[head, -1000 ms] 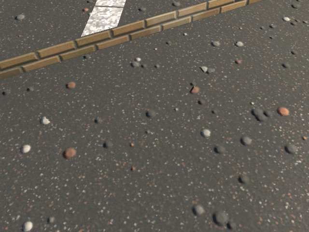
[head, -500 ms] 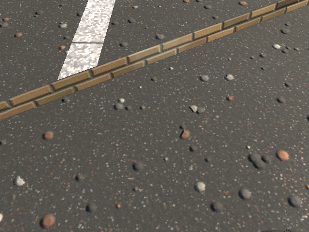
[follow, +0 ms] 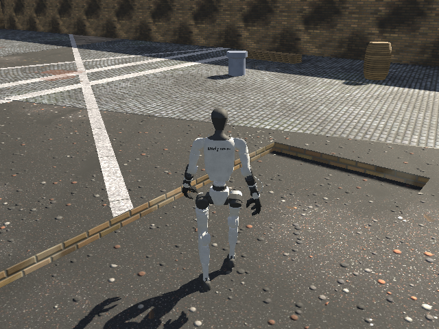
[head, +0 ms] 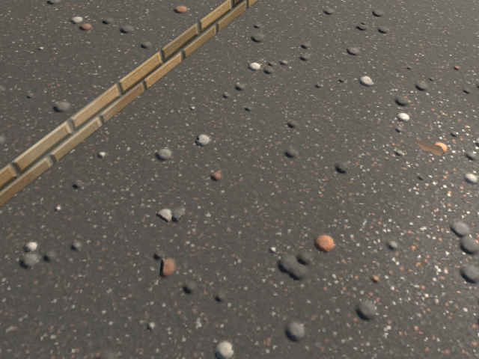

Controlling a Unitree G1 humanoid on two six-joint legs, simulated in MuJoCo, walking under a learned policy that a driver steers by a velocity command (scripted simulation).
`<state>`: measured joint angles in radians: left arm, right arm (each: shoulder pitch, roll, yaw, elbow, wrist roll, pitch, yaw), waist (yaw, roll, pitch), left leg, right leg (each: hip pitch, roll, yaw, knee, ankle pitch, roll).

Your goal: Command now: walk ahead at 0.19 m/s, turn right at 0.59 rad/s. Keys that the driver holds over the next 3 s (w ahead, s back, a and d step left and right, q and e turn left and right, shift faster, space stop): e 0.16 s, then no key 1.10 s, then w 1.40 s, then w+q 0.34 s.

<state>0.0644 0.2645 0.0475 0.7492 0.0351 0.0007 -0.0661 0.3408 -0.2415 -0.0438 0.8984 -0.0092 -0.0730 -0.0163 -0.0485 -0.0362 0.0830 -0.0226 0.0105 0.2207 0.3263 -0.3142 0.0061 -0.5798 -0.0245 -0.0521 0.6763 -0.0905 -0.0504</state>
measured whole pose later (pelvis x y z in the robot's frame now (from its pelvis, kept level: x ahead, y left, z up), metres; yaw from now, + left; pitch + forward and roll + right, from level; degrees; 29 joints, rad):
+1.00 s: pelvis +0.12 +0.02 +0.01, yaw -11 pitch -1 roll +0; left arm 0.23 0.22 0.02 1.04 0.01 0.00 0.03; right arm 0.26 -0.21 -0.01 0.97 -0.01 -0.01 -0.03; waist 0.01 0.01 0.02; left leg -0.08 -0.04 0.00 0.38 -0.27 0.05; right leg -0.21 0.08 0.06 0.36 -0.12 -0.04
